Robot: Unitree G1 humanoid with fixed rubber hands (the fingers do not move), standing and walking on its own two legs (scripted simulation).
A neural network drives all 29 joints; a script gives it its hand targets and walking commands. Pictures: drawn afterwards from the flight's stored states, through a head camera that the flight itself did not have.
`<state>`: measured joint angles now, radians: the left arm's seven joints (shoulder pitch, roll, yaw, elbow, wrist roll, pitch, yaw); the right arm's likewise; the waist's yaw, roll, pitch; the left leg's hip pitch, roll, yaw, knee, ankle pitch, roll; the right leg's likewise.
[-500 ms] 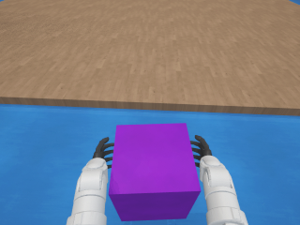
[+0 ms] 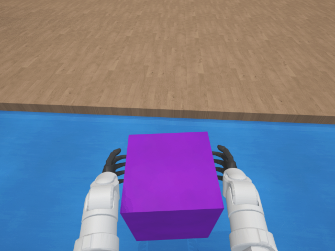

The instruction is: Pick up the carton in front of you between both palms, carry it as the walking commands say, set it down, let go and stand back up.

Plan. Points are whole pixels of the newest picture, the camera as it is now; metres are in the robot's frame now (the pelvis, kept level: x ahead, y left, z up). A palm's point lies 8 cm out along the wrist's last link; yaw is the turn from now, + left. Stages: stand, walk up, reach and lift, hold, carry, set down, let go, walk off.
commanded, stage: reach and lift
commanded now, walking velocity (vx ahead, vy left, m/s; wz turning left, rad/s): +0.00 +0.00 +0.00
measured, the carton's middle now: (170, 188) +0.31 +0.00 -0.05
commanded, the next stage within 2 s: hold in 0.36 s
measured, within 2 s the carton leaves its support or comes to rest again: neither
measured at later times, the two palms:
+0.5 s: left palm (108, 174) +0.30 +0.15 +0.05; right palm (232, 171) +0.30 -0.15 +0.05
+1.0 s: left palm (104, 168) +0.30 +0.16 +0.06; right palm (229, 164) +0.30 -0.14 +0.07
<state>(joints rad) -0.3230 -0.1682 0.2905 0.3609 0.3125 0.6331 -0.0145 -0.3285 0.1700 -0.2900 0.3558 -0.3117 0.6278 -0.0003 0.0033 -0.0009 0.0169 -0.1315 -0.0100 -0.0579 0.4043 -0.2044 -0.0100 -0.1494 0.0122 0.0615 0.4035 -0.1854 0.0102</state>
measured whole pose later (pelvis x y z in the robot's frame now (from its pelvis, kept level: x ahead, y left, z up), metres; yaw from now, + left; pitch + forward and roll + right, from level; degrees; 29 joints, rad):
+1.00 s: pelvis +0.02 +0.01 -0.01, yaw +1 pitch +0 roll +0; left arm -0.24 -0.15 0.17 0.11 0.23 0.85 0.02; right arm -0.23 0.15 -0.19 0.10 -0.21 0.82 -0.03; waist -0.01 -0.03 -0.13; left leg -0.25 0.00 -0.01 0.54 -0.36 -0.01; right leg -0.24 -0.01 0.05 0.50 -0.26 0.01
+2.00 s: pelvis +0.55 +0.04 -0.03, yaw +2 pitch +3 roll -1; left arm -0.05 -0.13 0.05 -0.48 0.06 1.22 0.12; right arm -0.06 0.13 -0.08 -0.49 -0.06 1.22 -0.12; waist 0.00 0.03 -0.11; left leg 0.01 0.10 0.18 0.56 -0.51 -0.03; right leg -0.48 -0.04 -0.26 0.52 -0.10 -0.06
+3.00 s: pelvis +1.19 +0.08 -0.03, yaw +1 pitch +5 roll -1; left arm -0.76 -0.06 0.27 -0.04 0.04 1.24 0.17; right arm -0.74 0.01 -0.30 -0.07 -0.01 1.24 -0.17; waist 0.05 0.04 0.01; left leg -0.36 0.05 0.06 1.15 -0.50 0.03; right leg -0.51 -0.01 -0.15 0.68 -0.23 -0.08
